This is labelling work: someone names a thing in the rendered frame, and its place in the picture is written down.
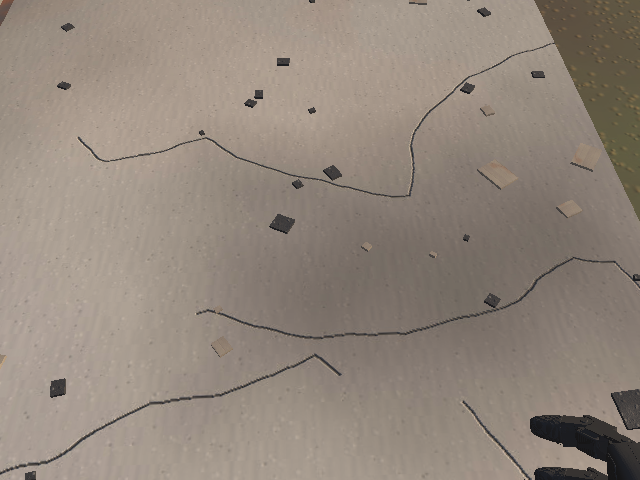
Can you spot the robot right hand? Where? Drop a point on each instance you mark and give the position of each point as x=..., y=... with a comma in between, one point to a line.
x=594, y=437

